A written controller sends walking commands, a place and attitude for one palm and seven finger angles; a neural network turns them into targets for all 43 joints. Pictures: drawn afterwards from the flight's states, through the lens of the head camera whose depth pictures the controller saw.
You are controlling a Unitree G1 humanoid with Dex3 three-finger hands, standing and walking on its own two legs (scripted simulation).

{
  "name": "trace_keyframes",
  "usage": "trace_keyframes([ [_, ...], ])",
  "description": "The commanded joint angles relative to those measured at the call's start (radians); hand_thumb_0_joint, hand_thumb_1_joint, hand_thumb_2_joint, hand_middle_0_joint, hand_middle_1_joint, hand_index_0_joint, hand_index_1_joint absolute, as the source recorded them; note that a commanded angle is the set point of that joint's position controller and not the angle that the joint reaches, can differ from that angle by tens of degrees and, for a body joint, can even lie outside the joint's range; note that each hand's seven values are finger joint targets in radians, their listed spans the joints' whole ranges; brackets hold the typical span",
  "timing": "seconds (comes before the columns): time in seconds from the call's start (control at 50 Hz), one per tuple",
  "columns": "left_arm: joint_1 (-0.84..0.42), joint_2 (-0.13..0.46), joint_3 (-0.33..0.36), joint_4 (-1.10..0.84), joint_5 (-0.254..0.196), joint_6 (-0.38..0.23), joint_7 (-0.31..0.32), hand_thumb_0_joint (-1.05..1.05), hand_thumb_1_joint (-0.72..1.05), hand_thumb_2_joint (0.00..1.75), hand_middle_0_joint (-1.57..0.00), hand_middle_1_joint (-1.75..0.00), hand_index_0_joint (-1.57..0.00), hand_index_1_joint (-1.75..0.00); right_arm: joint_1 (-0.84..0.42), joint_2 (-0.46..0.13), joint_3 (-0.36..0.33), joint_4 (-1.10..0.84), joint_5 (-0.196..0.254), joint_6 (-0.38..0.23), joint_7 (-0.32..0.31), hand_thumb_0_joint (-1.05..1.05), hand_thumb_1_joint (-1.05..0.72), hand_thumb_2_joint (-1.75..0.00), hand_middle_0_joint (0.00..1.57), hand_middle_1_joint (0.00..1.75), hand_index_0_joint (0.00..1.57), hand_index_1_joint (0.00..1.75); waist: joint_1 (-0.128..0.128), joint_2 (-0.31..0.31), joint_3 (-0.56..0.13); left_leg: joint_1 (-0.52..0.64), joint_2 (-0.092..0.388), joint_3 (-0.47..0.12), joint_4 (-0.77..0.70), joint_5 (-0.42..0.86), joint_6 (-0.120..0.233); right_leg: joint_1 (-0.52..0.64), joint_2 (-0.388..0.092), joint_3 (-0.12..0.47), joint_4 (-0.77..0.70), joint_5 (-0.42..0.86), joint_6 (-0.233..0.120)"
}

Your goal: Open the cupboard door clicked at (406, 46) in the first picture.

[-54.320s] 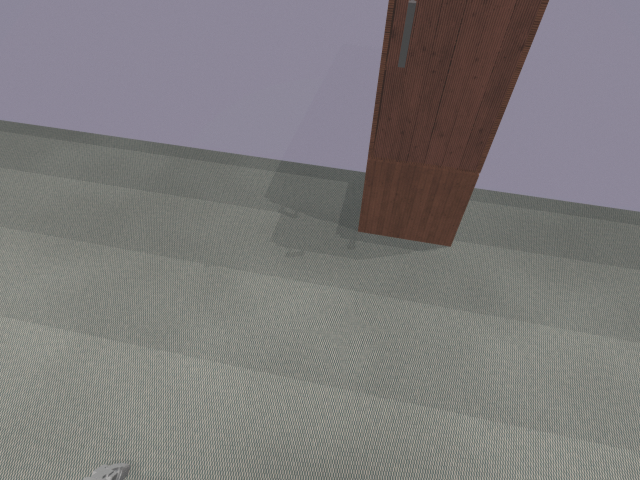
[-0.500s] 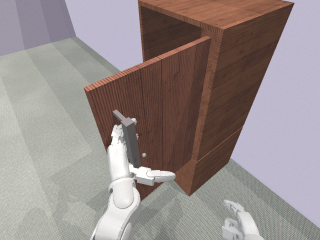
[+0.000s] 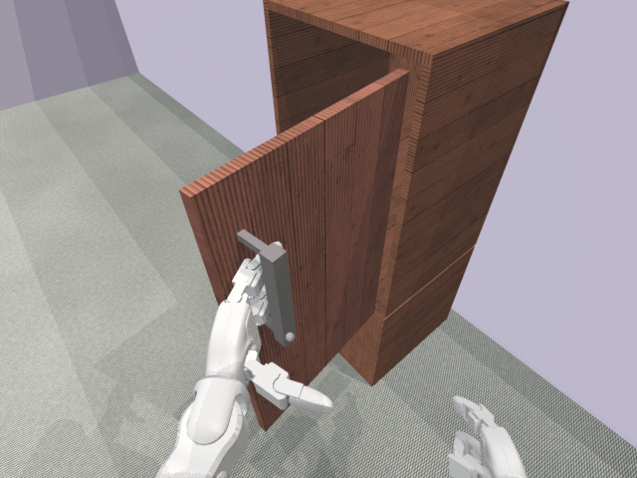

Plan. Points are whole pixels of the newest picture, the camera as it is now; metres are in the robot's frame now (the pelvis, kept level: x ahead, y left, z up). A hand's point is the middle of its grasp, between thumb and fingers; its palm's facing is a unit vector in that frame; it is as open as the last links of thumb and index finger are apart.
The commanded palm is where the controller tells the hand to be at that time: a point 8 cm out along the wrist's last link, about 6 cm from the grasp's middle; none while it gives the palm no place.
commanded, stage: slide the hand sideways off the handle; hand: left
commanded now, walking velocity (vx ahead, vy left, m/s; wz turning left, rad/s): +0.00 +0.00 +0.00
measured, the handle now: (267, 291) +0.31 +0.08 +0.11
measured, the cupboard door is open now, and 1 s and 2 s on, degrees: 99 98 98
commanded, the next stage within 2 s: draw the hand back to the body in 0.84 s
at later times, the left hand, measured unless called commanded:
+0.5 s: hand (244, 379) +0.20 +0.09 +0.11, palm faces +0.01 -1.00 -0.02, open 16.1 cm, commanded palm +0.16 +0.15 +0.11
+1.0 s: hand (193, 417) +0.16 +0.13 +0.10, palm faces +0.03 -1.00 -0.01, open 16.3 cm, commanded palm +0.13 +0.19 +0.11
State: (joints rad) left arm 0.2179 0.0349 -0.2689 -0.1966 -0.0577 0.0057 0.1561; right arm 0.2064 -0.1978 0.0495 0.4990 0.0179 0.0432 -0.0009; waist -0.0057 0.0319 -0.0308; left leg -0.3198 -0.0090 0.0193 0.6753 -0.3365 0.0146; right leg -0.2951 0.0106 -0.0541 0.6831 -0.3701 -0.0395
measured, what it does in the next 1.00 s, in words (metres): stands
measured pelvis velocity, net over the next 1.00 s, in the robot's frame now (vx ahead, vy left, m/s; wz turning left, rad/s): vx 0.01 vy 0.00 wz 0.03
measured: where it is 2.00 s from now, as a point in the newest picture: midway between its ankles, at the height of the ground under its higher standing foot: outside the picture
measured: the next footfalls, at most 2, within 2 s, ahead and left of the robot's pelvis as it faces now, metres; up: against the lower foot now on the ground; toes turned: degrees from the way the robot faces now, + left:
none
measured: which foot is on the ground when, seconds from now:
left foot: down 0.00-1.00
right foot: down 0.00-1.00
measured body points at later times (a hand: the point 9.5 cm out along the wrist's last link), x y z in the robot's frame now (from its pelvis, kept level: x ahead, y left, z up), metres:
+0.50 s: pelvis +0.02 -0.01 -0.01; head +0.01 -0.03 +0.44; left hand +0.19 +0.14 +0.11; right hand +0.21 -0.23 -0.07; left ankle +0.02 +0.11 -0.72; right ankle +0.00 -0.09 -0.72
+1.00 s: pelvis +0.01 +0.00 -0.02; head +0.00 -0.02 +0.43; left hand +0.15 +0.19 +0.11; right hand +0.21 -0.22 -0.07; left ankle +0.02 +0.11 -0.72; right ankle +0.00 -0.09 -0.72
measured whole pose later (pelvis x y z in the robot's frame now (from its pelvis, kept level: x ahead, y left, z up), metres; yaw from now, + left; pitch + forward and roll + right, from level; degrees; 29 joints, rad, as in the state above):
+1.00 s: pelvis +0.01 +0.00 -0.02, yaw +2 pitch +4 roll -1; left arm 0.73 0.16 -0.04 -0.51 -0.20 -0.20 -0.11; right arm 0.26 -0.22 0.01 0.45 0.05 -0.15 -0.04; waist 0.02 0.06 -0.10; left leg -0.50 0.00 -0.02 0.86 -0.42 0.01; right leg -0.44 0.01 -0.09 0.82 -0.45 -0.04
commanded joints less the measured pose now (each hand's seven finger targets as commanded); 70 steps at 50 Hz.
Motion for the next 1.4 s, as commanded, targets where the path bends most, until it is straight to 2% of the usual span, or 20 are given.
trace_keyframes([
  [0.0, -0.060, 0.030, 0.084, -0.291, 0.027, -0.096, 0.026, 0.00, -0.50, 0.30, -0.15, -0.30, -0.15, -0.30, -0.157, -0.079, -0.034, -0.206, -0.004, -0.060, 0.012, 0.00, -0.90, -0.90, 0.20, 0.30, 0.20, 0.30, 0.042, -0.074, -0.122, 0.056, 0.001, -0.022, -0.093, 0.131, 0.013, -0.004, -0.004, 0.022, -0.140, 0.154, 0.004],
  [0.04, -0.011, 0.030, 0.075, -0.331, 0.025, -0.105, 0.013, 0.00, -0.50, 0.30, -0.15, -0.30, -0.15, -0.30, -0.160, -0.079, -0.034, -0.218, -0.004, -0.059, 0.016, 0.00, -0.90, -0.90, 0.20, 0.30, 0.20, 0.30, 0.040, -0.048, -0.117, 0.054, -0.001, -0.011, -0.084, 0.135, 0.014, -0.005, -0.006, 0.028, -0.140, 0.173, 0.006],
  [0.18, 0.136, 0.076, 0.130, -0.391, -0.011, -0.129, -0.036, 0.00, -0.50, 0.30, -0.15, -0.30, -0.15, -0.30, -0.137, -0.086, -0.034, -0.236, 0.000, -0.074, 0.007, 0.00, -0.90, -0.90, 0.20, 0.30, 0.20, 0.30, 0.024, -0.091, -0.061, 0.015, -0.001, -0.005, -0.059, 0.118, 0.019, -0.028, -0.010, 0.048, -0.157, 0.175, 0.022],
  [0.22, 0.142, 0.071, 0.124, -0.414, -0.016, -0.141, -0.051, 0.00, -0.50, 0.30, -0.15, -0.30, -0.15, -0.30, -0.129, -0.088, -0.035, -0.238, 0.001, -0.086, 0.003, 0.00, -0.90, -0.90, 0.20, 0.30, 0.20, 0.30, 0.019, -0.076, -0.062, 0.018, -0.003, -0.008, -0.051, 0.108, 0.019, -0.044, -0.009, 0.049, -0.155, 0.154, 0.023],
  [0.28, 0.205, 0.071, 0.127, -0.438, -0.026, -0.157, -0.068, 0.00, -0.50, 0.30, -0.15, -0.30, -0.15, -0.30, -0.105, -0.092, -0.040, -0.239, 0.002, -0.106, 0.001, 0.00, -0.90, -0.90, 0.20, 0.30, 0.20, 0.30, 0.016, -0.076, -0.095, 0.018, -0.003, -0.013, -0.037, 0.145, 0.022, -0.040, -0.008, 0.040, -0.125, 0.226, 0.026],
  [0.36, 0.372, 0.120, 0.184, -0.476, -0.038, -0.176, -0.098, 0.00, -0.50, 0.30, -0.15, -0.30, -0.15, -0.30, -0.076, -0.097, -0.048, -0.247, 0.006, -0.119, 0.002, 0.00, -0.90, -0.90, 0.20, 0.30, 0.20, 0.30, 0.040, -0.088, -0.146, -0.008, -0.004, -0.013, -0.019, 0.203, 0.020, 0.003, -0.008, 0.031, -0.074, 0.353, 0.030],
  [0.42, 0.438, 0.118, 0.183, -0.532, -0.048, -0.192, -0.127, 0.00, -0.50, 0.30, -0.15, -0.30, -0.15, -0.30, -0.071, -0.094, -0.049, -0.261, 0.007, -0.127, 0.002, 0.00, -0.90, -0.90, 0.20, 0.30, 0.20, 0.30, 0.032, -0.067, -0.150, -0.026, -0.008, -0.008, 0.004, 0.217, 0.022, -0.002, -0.018, 0.039, -0.054, 0.433, 0.042],
  [0.48, 0.460, 0.147, 0.220, -0.539, -0.063, -0.208, -0.148, 0.00, -0.50, 0.30, -0.15, -0.30, -0.15, -0.30, -0.063, -0.098, -0.055, -0.258, 0.010, -0.135, -0.006, 0.00, -0.90, -0.90, 0.20, 0.30, 0.20, 0.30, 0.021, -0.096, -0.119, -0.058, -0.007, -0.016, 0.021, 0.194, 0.022, -0.027, -0.019, 0.046, -0.054, 0.414, 0.049],
  [0.56, 0.503, 0.159, 0.244, -0.546, -0.090, -0.239, -0.184, 0.00, -0.50, 0.30, -0.15, -0.30, -0.15, -0.30, -0.055, -0.099, -0.060, -0.252, 0.017, -0.157, -0.015, 0.00, -0.90, -0.90, 0.20, 0.30, 0.20, 0.30, 0.021, -0.061, -0.099, -0.085, -0.010, -0.021, 0.047, 0.165, 0.019, -0.059, -0.022, 0.060, -0.057, 0.359, 0.050],
  [0.64, 0.546, 0.160, 0.242, -0.571, -0.113, -0.275, -0.223, 0.00, -0.50, 0.30, -0.15, -0.30, -0.15, -0.30, -0.043, -0.101, -0.066, -0.251, 0.020, -0.185, -0.023, 0.00, -0.90, -0.90, 0.20, 0.30, 0.20, 0.30, 0.017, -0.052, -0.137, -0.092, -0.011, -0.029, 0.062, 0.159, 0.021, -0.077, -0.023, 0.053, -0.039, 0.337, 0.053],
  [0.72, 0.596, 0.186, 0.277, -0.553, -0.134, -0.288, -0.265, 0.00, -0.50, 0.30, -0.15, -0.30, -0.15, -0.30, -0.048, -0.103, -0.076, -0.240, 0.026, -0.201, -0.034, 0.00, -0.90, -0.90, 0.20, 0.30, 0.20, 0.30, 0.017, -0.082, -0.122, -0.123, -0.012, -0.036, 0.082, 0.147, 0.023, -0.089, -0.031, 0.067, -0.040, 0.340, 0.061],
  [0.78, 0.574, 0.209, 0.310, -0.532, -0.146, -0.287, -0.279, 0.00, -0.50, 0.30, -0.15, -0.30, -0.15, -0.30, -0.060, -0.102, -0.075, -0.236, 0.029, -0.209, -0.043, 0.00, -0.90, -0.90, 0.20, 0.30, 0.20, 0.30, 0.017, -0.088, -0.080, -0.145, -0.012, -0.039, 0.084, 0.106, 0.023, -0.117, -0.031, 0.074, -0.058, 0.233, 0.056],
  [0.84, 0.536, 0.180, 0.287, -0.541, -0.159, -0.298, -0.284, 0.00, -0.50, 0.30, -0.15, -0.30, -0.15, -0.30, -0.058, -0.105, -0.073, -0.237, 0.032, -0.228, -0.047, 0.00, -0.90, -0.90, 0.20, 0.30, 0.20, 0.30, 0.014, -0.053, -0.079, -0.134, -0.011, -0.044, 0.078, 0.087, 0.023, -0.150, -0.021, 0.057, -0.060, 0.145, 0.044],
  [0.92, 0.481, 0.168, 0.252, -0.553, -0.156, -0.295, -0.271, 0.00, -0.50, 0.30, -0.15, -0.30, -0.15, -0.30, -0.053, -0.113, -0.068, -0.235, 0.035, -0.257, -0.050, 0.00, -0.90, -0.90, 0.20, 0.30, 0.20, 0.30, 0.008, -0.026, -0.083, -0.124, -0.006, -0.054, 0.069, 0.053, 0.025, -0.180, -0.011, 0.042, -0.059, 0.055, 0.034],
  [0.98, 0.471, 0.224, 0.296, -0.582, -0.138, -0.279, -0.248, 0.00, -0.50, 0.30, -0.15, -0.30, -0.15, -0.30, -0.050, -0.110, -0.068, -0.235, 0.035, -0.265, -0.051, 0.00, -0.90, -0.90, 0.20, 0.30, 0.20, 0.30, 0.024, -0.013, -0.120, -0.113, -0.002, -0.060, 0.049, 0.056, 0.026, -0.160, -0.006, 0.023, -0.038, 0.053, 0.027],
  [1.04, 0.475, 0.236, 0.328, -0.562, -0.136, -0.242, -0.240, 0.00, -0.50, 0.30, -0.15, -0.30, -0.15, -0.30, -0.059, -0.106, -0.061, -0.233, 0.038, -0.258, -0.051, 0.00, -0.90, -0.90, 0.20, 0.30, 0.20, 0.30, 0.034, -0.030, -0.098, -0.122, 0.000, -0.058, 0.030, 0.048, 0.024, -0.152, -0.001, 0.009, -0.042, 0.048, 0.026],
  [1.12, 0.462, 0.220, 0.340, -0.563, -0.158, -0.184, -0.244, 0.00, -0.50, 0.30, -0.15, -0.30, -0.15, -0.30, -0.073, -0.110, -0.054, -0.231, 0.045, -0.261, -0.054, 0.00, -0.90, -0.90, 0.20, 0.30, 0.20, 0.30, 0.040, 0.003, -0.079, -0.101, 0.005, -0.059, 0.001, 0.047, 0.020, -0.142, 0.004, -0.008, -0.055, 0.054, 0.025],
  [1.16, 0.453, 0.221, 0.349, -0.566, -0.172, -0.157, -0.249, 0.00, -0.50, 0.30, -0.15, -0.30, -0.15, -0.30, -0.078, -0.113, -0.052, -0.225, 0.044, -0.266, -0.057, 0.00, -0.90, -0.90, 0.20, 0.30, 0.20, 0.30, 0.040, -0.024, -0.079, -0.095, 0.007, -0.065, -0.007, 0.057, 0.021, -0.125, 0.006, -0.014, -0.062, 0.070, 0.027],
  [1.32, 0.414, 0.281, 0.426, -0.613, -0.186, -0.111, -0.274, 0.00, -0.50, 0.30, -0.15, -0.30, -0.15, -0.30, -0.062, -0.118, -0.049, -0.195, 0.047, -0.287, -0.063, 0.00, -0.90, -0.90, 0.20, 0.30, 0.20, 0.30, 0.042, 0.012, -0.090, -0.041, 0.009, -0.071, -0.031, 0.133, 0.016, -0.102, 0.011, -0.033, -0.067, 0.146, 0.024],
  [1.38, 0.375, 0.295, 0.456, -0.592, -0.202, -0.089, -0.285, 0.00, -0.40, 0.34, -0.15, -0.30, -0.15, -0.30, -0.069, -0.124, -0.045, -0.185, 0.049, -0.289, -0.068, 0.00, -0.90, -0.90, 0.20, 0.30, 0.20, 0.30, 0.039, 0.001, -0.074, -0.039, 0.009, -0.078, -0.046, 0.122, 0.014, -0.091, 0.013, -0.034, -0.084, 0.135, 0.025],
])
